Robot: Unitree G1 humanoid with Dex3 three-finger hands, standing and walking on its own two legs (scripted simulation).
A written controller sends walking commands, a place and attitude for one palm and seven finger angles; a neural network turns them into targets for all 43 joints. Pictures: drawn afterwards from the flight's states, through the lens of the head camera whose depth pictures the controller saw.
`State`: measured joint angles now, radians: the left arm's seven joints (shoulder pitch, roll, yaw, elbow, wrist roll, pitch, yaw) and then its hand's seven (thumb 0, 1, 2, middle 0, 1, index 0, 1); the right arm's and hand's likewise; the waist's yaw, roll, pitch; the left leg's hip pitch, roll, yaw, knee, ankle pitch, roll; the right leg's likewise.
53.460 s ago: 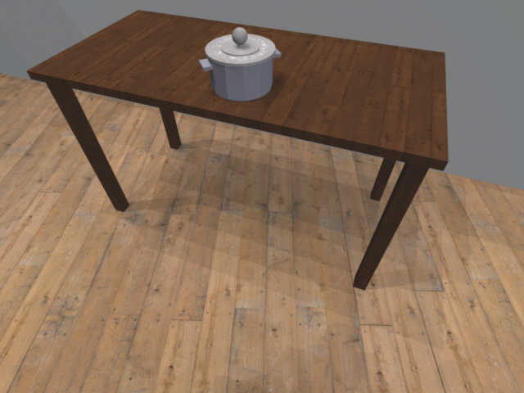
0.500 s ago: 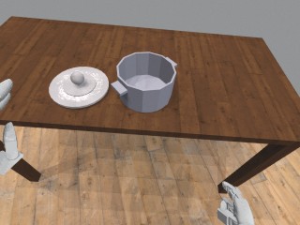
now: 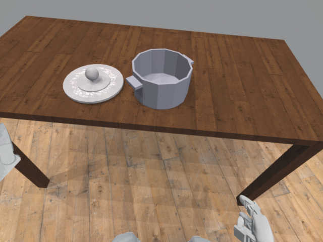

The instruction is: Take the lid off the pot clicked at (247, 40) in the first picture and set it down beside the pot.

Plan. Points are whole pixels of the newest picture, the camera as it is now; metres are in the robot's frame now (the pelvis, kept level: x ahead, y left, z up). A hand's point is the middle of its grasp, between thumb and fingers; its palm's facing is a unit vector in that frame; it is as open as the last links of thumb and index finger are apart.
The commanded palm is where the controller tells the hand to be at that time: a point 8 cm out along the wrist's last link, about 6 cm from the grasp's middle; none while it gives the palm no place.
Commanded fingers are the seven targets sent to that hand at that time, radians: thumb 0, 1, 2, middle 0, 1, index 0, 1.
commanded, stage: step back with the hand held close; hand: left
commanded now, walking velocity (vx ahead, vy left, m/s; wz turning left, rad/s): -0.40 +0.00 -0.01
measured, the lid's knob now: (92, 73) +0.60 +0.27 +0.05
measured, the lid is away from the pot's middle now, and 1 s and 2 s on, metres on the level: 0.23 0.23 0.23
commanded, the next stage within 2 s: stop stepping back and stand still in 0.94 s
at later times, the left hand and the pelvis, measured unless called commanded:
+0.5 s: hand (16, 180) +0.16 +0.21 +0.22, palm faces +0.34 -0.84 -0.43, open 7.4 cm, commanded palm +0.09 +0.28 +0.22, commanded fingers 0.00 0.90 0.90 -0.20 -0.30 -0.20 -0.30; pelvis -0.03 +0.00 +0.01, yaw +1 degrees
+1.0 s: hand out of the picture +0.11 +0.24 +0.21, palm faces +0.26 -0.85 -0.45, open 7.4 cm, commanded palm +0.03 +0.29 +0.22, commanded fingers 0.00 0.90 0.90 -0.20 -0.30 -0.20 -0.30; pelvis -0.11 +0.02 +0.02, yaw -3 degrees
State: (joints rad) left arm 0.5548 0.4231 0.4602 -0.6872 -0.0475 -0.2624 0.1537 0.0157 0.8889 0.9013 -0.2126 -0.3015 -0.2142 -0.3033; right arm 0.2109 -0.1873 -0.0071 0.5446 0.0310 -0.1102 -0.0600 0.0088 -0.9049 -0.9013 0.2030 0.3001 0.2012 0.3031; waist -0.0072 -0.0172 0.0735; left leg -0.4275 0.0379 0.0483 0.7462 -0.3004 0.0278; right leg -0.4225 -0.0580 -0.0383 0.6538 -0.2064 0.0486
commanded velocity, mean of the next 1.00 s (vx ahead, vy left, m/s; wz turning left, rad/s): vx -0.40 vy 0.00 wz -0.01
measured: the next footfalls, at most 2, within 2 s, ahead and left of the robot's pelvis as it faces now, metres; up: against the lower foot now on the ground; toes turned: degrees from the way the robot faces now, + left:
right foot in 0.70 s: -0.03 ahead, -0.13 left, +0.00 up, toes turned +1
left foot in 0.86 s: +0.03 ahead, +0.10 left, +0.00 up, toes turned +0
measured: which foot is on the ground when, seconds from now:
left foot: down 0.00-0.76, up 0.78-0.84, down 0.86-1.00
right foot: down 0.00-0.54, up 0.56-0.68, down 0.70-0.92, up 0.94-1.00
